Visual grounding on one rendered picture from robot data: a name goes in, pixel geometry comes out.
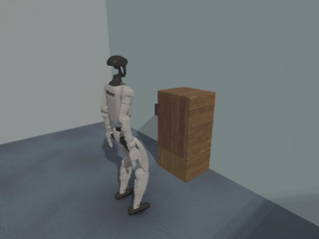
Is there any robot left upper arm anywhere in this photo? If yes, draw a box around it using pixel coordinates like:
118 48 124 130
100 81 109 113

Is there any robot right forearm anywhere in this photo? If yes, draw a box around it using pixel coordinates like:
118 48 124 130
121 117 137 151

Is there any cupboard door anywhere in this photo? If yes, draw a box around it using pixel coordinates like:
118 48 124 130
158 93 188 157

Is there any robot right foot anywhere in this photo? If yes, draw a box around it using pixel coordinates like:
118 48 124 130
128 202 151 216

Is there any robot right upper arm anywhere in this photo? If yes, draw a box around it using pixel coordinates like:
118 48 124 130
118 86 135 124

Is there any left robot hand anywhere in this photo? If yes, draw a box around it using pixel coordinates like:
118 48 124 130
106 130 118 147

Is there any right robot hand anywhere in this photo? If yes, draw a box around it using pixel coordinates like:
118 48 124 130
129 149 143 169

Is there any handle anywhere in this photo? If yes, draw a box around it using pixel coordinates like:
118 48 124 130
155 104 160 116

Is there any robot left forearm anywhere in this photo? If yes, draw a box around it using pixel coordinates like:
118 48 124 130
101 110 113 131

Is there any robot right thigh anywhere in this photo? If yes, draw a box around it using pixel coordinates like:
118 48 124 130
123 137 149 179

